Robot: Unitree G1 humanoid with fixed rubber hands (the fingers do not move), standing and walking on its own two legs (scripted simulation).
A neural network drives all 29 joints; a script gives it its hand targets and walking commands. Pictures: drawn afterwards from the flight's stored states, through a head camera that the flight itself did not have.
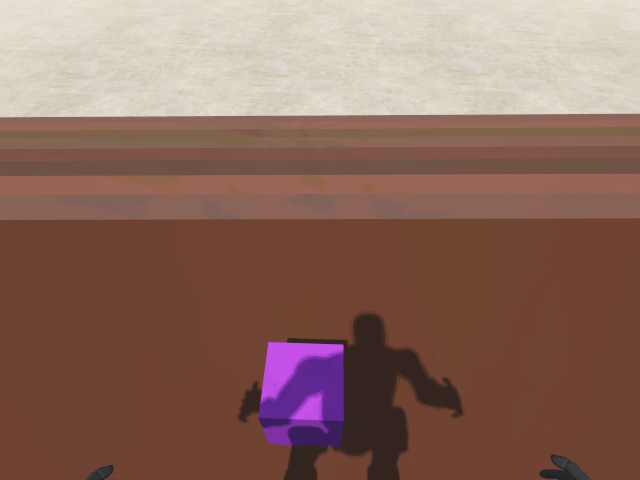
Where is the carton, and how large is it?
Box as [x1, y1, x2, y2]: [258, 342, 343, 446]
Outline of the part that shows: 268,342 258,416 268,442 282,444 339,446 343,422 342,345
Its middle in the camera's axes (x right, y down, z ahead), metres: -0.04 +0.46 +1.10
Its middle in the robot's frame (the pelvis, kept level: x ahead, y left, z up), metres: +0.44 +0.06 -0.66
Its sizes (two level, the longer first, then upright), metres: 0.210 0.200 0.250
